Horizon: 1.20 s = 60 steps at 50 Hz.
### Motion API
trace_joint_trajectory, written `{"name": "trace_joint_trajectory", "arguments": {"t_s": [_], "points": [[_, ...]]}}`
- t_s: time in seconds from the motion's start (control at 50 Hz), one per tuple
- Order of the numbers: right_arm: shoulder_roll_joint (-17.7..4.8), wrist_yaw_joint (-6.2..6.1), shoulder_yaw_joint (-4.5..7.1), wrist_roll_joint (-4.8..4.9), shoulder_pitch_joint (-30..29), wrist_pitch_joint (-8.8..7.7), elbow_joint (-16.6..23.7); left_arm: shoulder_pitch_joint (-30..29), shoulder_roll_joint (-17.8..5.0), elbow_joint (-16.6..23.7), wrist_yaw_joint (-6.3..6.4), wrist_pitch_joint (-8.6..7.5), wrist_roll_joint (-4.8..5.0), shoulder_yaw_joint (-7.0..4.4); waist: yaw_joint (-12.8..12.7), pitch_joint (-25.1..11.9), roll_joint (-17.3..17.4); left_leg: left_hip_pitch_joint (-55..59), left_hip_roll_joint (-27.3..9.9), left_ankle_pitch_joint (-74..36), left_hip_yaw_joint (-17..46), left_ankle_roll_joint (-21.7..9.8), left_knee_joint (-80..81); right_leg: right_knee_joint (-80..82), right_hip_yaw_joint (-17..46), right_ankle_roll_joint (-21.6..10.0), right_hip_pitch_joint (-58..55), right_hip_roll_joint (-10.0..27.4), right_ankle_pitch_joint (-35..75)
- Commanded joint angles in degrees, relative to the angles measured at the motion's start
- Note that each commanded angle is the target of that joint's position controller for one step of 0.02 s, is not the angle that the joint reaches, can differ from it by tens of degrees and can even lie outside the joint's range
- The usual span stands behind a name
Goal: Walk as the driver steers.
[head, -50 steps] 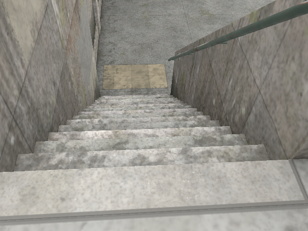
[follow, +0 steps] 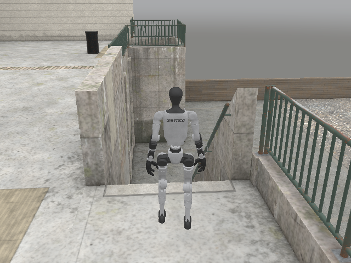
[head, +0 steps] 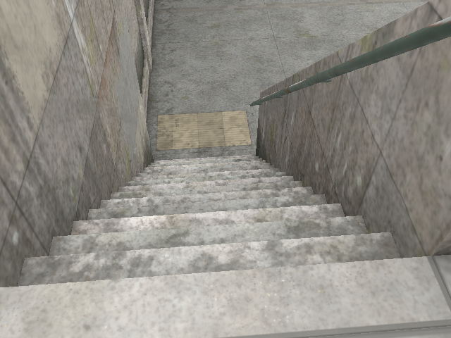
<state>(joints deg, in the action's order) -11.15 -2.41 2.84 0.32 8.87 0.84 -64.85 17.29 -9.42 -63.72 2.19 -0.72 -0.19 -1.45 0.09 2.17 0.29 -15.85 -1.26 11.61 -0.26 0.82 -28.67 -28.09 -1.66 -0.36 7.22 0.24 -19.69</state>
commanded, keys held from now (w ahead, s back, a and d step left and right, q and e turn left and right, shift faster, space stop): no key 1.00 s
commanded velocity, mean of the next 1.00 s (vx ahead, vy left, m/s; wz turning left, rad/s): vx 0.00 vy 0.00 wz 0.00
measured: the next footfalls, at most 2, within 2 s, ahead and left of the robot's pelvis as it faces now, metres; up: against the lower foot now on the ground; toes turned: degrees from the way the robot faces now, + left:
right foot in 1.88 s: +0.51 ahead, -0.10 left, +0.00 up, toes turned -3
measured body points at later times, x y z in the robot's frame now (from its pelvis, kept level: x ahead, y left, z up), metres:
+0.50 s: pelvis +0.00 +0.00 +0.00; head +0.01 +0.00 +0.45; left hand -0.03 +0.22 -0.16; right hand +0.02 -0.24 -0.16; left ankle +0.04 +0.13 -0.74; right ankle -0.05 -0.11 -0.74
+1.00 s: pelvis +0.00 +0.00 +0.00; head +0.02 +0.00 +0.45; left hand -0.04 +0.22 -0.16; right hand +0.02 -0.24 -0.16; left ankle +0.04 +0.13 -0.74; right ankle -0.05 -0.11 -0.74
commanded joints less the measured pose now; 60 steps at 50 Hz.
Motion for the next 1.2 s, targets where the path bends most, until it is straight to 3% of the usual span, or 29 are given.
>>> {"name": "trace_joint_trajectory", "arguments": {"t_s": [0.02, 1.1, 1.12, 1.16, 1.2], "points": [[-5.4, -0.18, 0.75, -0.02, 1.1, -0.29, 1.0, 4.5, -4.9, 0.5, 0.17, -0.25, -0.03, -0.67, 0.1, 0.5, -0.8, 6.9, -1.2, -9.4, 1.0, -2.4, 2.6, 7.0, 1.6, -0.8, 8.6, 1.9, 7.8], [-3.8, -0.57, -0.03, 0.23, 6.4, -0.5, 0.1, 10.5, -3.2, 0.9, 0.18, -0.46, 0.25, -0.13, 0.1, 1.7, -0.6, 6.0, -1.0, -9.5, 0.9, -2.0, 2.3, 7.2, 1.3, -1.0, 8.9, 1.5, 8.5], [-3.2, -0.56, -0.17, 0.21, 7.3, -0.44, -0.4, 11.8, -2.9, 0.3, 0.25, -0.37, 0.32, -0.14, 0.0, 0.5, -1.1, 6.4, 0.0, -3.6, -0.3, -2.0, 1.7, 7.9, 1.2, -1.4, 8.3, 1.2, 2.3], [-3.6, -0.59, 0.19, 0.78, 7.0, -0.54, -0.2, 11.5, -5.8, 0.9, 0.6, -0.1, 1.09, -1.15, -0.5, 3.5, -4.5, 1.0, 3.5, 15.1, -4.1, -2.4, -3.5, 10.4, 5.0, -4.8, 10.1, 3.1, -17.8], [-2.6, 0.0, 0.03, 0.95, 2.2, -1.99, 2.5, 13.5, -9.4, 1.6, 0.67, -0.86, 1.85, -2.32, -2.7, 8.7, -9.6, -10.3, 3.4, 15.7, -5.6, -3.0, -13.2, 17.5, 18.0, -10.5, 8.5, 12.8, -30.2]]}}
Over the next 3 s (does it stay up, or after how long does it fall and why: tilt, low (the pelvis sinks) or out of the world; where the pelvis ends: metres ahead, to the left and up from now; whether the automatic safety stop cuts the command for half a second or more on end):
stays up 0.54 0.03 0.00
